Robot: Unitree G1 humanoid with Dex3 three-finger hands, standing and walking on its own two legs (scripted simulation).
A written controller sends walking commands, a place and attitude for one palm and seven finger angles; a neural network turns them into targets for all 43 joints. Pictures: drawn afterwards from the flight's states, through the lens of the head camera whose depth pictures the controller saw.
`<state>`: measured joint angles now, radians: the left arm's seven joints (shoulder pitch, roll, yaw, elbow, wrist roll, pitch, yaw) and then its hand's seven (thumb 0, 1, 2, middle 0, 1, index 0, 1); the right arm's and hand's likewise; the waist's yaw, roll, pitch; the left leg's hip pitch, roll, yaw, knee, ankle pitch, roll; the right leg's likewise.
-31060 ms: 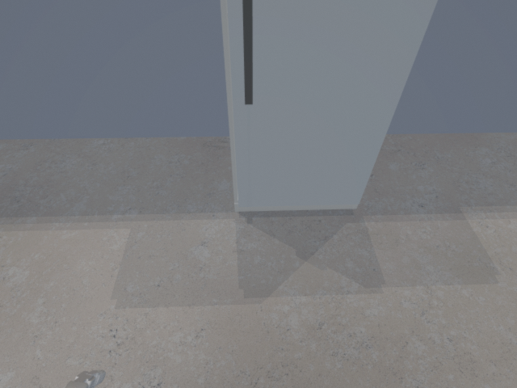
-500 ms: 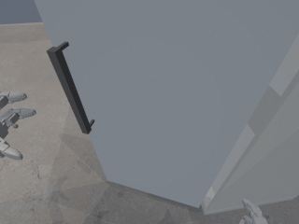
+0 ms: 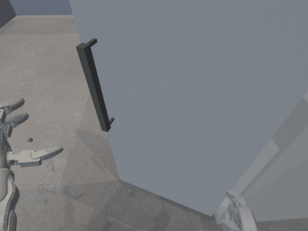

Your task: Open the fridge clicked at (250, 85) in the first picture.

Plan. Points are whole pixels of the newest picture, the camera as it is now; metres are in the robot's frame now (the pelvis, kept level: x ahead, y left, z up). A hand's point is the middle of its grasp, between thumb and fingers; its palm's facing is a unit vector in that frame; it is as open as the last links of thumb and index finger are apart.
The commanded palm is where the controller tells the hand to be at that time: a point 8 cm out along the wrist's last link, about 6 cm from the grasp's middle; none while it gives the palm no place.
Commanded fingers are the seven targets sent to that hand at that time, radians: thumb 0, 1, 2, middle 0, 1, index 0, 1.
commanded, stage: draw the hand back to the body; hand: left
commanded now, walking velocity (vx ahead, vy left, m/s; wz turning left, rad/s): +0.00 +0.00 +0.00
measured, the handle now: (100, 91) +0.49 +0.26 +0.08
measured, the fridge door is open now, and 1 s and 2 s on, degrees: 65 65 65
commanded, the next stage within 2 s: step back with the hand held close in 0.80 s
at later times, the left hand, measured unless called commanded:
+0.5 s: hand (59, 145) +0.22 +0.23 +0.17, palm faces +0.48 -0.79 -0.38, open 8.1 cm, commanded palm +0.18 +0.27 +0.18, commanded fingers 0.00 0.90 0.90 -0.20 -0.30 -0.20 -0.30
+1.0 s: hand (63, 147) +0.22 +0.22 +0.16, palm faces +0.47 -0.79 -0.39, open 7.4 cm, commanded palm +0.17 +0.26 +0.17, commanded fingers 0.00 0.90 0.90 -0.20 -0.30 -0.20 -0.30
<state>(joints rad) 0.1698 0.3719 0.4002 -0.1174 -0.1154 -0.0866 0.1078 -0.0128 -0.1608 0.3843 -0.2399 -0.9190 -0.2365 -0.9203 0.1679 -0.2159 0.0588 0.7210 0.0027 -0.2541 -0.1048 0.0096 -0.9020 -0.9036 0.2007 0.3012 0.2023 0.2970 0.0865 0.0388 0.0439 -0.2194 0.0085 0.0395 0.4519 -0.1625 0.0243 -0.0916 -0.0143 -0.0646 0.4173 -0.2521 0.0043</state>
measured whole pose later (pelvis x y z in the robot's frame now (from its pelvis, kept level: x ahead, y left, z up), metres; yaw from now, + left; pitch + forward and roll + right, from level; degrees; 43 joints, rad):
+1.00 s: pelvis +0.03 -0.04 +0.00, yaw +0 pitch -5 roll +0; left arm 0.43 0.35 0.34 -0.34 -0.07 -0.11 0.12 0.01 0.89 0.90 -0.21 -0.30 -0.21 -0.30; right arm 0.16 -0.24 0.00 0.70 0.00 -0.10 -0.10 0.01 -0.91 -0.90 0.20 0.30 0.20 0.30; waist 0.06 0.07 0.03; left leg -0.16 0.06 0.02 0.44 -0.19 -0.02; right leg -0.02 0.04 -0.08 0.38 -0.28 -0.04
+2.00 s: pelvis -0.17 +0.06 -0.01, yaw +1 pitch -1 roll +0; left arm 0.49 0.40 0.37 -0.55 -0.04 -0.16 0.15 0.01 0.89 0.90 -0.21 -0.30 -0.21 -0.30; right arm 0.15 -0.17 0.03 0.65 0.01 -0.05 -0.06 0.01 -0.91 -0.90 0.20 0.30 0.20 0.30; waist 0.10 -0.08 0.02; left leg -0.51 -0.03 0.07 0.88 -0.37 -0.05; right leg -0.21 0.00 0.05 0.54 -0.30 0.01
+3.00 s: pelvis -0.30 +0.12 -0.01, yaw +0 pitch -2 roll -1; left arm 0.46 0.38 0.37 -0.41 -0.03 -0.19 0.15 0.01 0.89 0.90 -0.21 -0.30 -0.21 -0.30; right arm 0.24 -0.21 0.02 0.69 -0.01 -0.13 -0.05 0.01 -0.90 -0.90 0.20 0.30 0.20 0.30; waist 0.03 0.01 -0.01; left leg -0.33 0.04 0.05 0.62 -0.25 0.02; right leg -0.25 0.02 -0.11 0.58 -0.29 -0.04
